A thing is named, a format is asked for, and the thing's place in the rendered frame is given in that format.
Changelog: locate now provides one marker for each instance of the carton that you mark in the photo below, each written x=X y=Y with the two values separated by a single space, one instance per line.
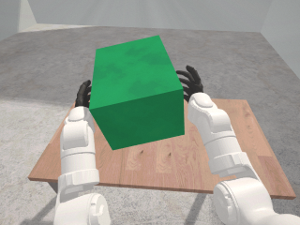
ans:
x=136 y=95

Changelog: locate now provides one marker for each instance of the table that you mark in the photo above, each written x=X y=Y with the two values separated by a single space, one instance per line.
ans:
x=178 y=163

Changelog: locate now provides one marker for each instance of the robot left hand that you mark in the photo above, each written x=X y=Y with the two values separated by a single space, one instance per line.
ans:
x=83 y=98

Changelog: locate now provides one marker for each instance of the left robot upper arm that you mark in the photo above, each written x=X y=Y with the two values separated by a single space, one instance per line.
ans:
x=88 y=209

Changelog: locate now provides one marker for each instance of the robot right hand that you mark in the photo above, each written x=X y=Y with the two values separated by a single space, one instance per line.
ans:
x=194 y=82

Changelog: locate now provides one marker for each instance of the right robot forearm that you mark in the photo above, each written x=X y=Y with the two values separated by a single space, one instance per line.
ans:
x=223 y=150

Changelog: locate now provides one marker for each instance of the right robot upper arm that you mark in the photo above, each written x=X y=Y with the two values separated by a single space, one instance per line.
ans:
x=244 y=201

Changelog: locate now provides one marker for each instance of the left robot forearm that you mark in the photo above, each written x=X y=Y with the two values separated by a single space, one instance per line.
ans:
x=77 y=152

